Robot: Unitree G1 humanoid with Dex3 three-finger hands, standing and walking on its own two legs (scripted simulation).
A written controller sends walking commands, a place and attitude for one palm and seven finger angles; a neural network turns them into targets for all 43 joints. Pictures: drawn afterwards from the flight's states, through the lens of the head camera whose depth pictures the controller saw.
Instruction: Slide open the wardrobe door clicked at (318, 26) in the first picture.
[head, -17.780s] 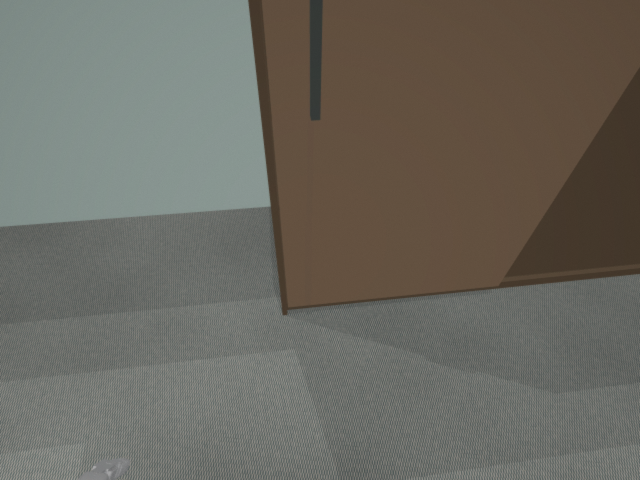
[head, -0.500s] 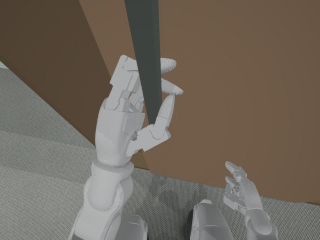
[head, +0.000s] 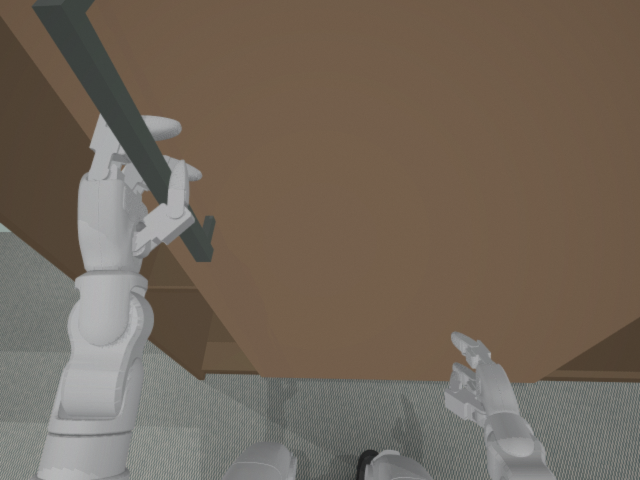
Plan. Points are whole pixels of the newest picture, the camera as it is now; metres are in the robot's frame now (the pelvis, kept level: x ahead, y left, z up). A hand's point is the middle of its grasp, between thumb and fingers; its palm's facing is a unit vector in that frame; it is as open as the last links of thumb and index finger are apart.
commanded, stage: stop walking and hold the door there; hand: left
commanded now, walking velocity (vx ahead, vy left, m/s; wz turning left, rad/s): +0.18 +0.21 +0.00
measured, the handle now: (161, 156) +0.37 +0.18 +0.21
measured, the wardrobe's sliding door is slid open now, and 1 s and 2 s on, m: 0.19 0.19 0.19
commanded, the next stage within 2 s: none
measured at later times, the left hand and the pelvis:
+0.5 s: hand (184, 206) +0.33 +0.15 +0.19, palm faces +0.27 -0.94 -0.21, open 6.2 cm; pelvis -0.06 -0.04 -0.01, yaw -6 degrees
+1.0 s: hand (180, 206) +0.33 +0.15 +0.19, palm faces +0.18 -0.97 -0.16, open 6.0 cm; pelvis -0.06 -0.01 +0.00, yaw -9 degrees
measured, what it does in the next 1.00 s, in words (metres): steps on the spot: left foot, then right foot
